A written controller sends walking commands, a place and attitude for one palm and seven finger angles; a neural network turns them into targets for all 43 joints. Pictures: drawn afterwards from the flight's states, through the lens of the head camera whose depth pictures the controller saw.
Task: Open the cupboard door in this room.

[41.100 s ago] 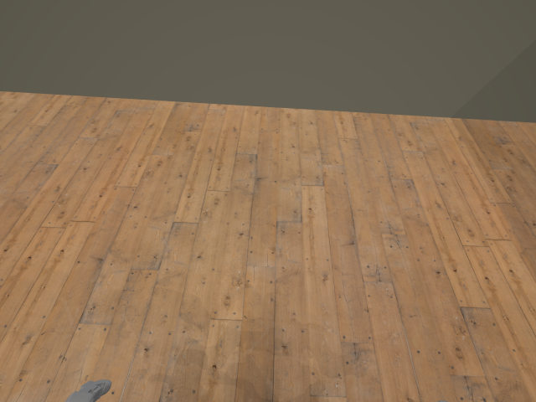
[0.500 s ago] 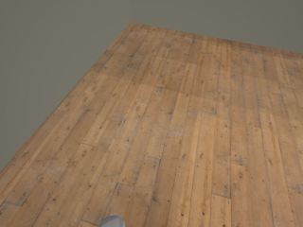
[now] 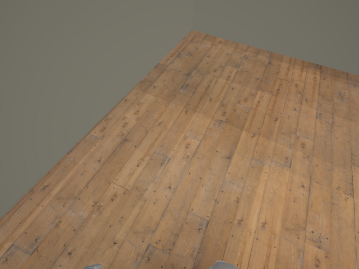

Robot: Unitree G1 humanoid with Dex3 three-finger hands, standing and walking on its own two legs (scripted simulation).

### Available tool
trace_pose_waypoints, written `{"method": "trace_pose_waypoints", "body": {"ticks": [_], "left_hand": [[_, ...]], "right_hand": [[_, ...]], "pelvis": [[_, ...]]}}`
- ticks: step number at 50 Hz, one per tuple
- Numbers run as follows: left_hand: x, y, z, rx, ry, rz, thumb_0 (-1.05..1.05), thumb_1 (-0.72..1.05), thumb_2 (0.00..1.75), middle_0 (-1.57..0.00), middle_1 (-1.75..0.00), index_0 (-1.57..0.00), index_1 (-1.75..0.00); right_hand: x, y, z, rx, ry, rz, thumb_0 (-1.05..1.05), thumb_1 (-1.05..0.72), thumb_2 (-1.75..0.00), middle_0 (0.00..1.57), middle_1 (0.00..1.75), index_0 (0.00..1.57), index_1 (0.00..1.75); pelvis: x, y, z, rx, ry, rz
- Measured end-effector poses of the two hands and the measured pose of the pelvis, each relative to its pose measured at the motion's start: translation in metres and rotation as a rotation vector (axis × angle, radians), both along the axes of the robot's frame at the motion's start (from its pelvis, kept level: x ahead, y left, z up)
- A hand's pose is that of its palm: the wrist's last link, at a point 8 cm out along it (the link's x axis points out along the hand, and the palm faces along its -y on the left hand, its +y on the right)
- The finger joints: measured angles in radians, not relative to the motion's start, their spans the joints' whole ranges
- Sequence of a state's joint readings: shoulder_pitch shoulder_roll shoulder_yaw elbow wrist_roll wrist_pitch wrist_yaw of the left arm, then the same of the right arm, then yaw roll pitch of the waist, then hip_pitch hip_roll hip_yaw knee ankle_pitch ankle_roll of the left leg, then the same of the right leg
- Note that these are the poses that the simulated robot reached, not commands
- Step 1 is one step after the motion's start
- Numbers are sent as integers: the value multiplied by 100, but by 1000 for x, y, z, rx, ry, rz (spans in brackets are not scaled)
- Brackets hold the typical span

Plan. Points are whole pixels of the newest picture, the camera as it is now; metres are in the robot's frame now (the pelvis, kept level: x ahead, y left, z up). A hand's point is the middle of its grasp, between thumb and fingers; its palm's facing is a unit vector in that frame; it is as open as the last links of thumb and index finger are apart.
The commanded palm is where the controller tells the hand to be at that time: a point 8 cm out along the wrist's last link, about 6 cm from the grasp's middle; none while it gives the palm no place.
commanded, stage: turn to face it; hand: left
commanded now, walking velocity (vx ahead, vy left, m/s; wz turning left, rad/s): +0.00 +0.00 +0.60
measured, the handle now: out of the picture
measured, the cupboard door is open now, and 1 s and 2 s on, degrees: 53 53 53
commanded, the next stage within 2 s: none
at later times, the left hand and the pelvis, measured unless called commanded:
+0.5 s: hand out of the picture +0.05 +0.21 -0.19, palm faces +0.33 -0.91 -0.23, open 7.4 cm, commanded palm none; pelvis +0.06 -0.02 -0.01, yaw +18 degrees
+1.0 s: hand out of the picture +0.03 +0.14 -0.17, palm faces +0.59 -0.78 -0.21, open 7.4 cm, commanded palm none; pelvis +0.09 -0.05 +0.00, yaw +37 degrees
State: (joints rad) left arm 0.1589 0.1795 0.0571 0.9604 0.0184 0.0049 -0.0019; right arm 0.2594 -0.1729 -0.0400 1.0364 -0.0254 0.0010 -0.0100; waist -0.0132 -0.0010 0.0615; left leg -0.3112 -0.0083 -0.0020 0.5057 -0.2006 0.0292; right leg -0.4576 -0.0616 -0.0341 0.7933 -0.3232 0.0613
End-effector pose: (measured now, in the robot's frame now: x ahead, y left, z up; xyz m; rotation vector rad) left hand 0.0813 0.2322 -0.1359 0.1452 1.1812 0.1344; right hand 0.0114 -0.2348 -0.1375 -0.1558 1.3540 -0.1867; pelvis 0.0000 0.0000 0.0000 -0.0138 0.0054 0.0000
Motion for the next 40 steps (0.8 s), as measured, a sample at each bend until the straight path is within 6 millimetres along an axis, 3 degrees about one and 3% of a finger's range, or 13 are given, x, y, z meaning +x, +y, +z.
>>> {"method": "trace_pose_waypoints", "body": {"ticks": [4,9,15,20,22,26,31,36,40], "left_hand": [[29,-11,1,41,-70,12,0,91,90,-20,-30,-20,-30],[29,-20,10,49,-67,73,0,91,90,-20,-30,-20,-30],[6,-19,5,20,-29,177,0,90,90,-20,-30,-20,-30],[-30,0,-20,-3,32,276,0,90,90,-21,-30,-20,-30],[-44,9,-27,4,76,305,0,90,90,-21,-30,-20,-30],[-54,21,-20,33,106,356,0,91,90,-20,-30,-20,-30],[-49,22,0,68,58,406,1,91,90,-20,-30,-20,-30],[-43,8,10,121,5,445,0,91,90,-20,-30,-20,-30],[-53,-14,15,126,18,488,0,91,90,-20,-30,-20,-30]], "right_hand": [[18,-23,-12,14,15,-3,0,-92,-89,20,30,20,30],[66,-45,-3,-4,-12,62,1,-92,-89,20,30,20,30],[144,-42,15,-31,-98,203,1,-92,-89,20,30,20,30],[210,-15,18,-62,-213,346,1,-91,-89,20,30,20,30],[226,-5,19,-67,-251,381,0,-91,-89,20,30,20,30],[239,7,25,-64,-257,436,0,-91,-89,20,30,20,30],[245,9,20,-37,-202,491,0,-91,-89,20,30,20,30],[257,-1,1,8,-160,519,0,-91,-89,21,30,21,30],[274,-5,-5,23,-134,551,1,-91,-89,20,30,20,30]], "pelvis": [[18,-23,-10,30,15,33],[32,-32,-2,28,4,119],[47,-31,3,41,7,210],[54,-15,-13,12,6,275],[54,-13,-18,16,6,293],[59,-16,-11,2,9,334],[65,-26,-3,-11,13,394],[79,-45,-10,8,24,460],[84,-53,-8,19,15,516]]}}
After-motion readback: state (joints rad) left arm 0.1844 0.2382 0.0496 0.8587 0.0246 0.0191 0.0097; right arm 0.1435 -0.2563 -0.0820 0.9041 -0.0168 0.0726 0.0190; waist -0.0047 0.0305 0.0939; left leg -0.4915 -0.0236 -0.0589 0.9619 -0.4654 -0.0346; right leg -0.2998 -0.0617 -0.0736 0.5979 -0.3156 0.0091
